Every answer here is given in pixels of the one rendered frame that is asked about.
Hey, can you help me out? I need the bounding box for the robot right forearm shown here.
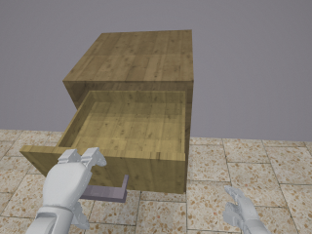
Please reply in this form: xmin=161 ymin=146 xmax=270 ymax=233
xmin=243 ymin=218 xmax=272 ymax=234

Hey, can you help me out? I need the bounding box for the handle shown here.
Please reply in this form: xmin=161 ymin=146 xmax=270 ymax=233
xmin=79 ymin=175 xmax=129 ymax=203

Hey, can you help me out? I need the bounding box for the left robot hand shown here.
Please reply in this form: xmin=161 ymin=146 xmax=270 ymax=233
xmin=42 ymin=147 xmax=107 ymax=230

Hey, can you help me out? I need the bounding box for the robot left forearm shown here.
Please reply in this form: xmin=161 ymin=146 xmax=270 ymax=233
xmin=25 ymin=205 xmax=74 ymax=234

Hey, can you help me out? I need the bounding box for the right robot hand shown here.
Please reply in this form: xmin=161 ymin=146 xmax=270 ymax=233
xmin=222 ymin=185 xmax=260 ymax=231

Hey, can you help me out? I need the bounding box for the cabinet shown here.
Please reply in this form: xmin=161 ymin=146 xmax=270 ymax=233
xmin=62 ymin=29 xmax=194 ymax=193

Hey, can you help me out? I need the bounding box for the drawer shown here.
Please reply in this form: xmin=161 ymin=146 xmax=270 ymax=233
xmin=19 ymin=90 xmax=185 ymax=194

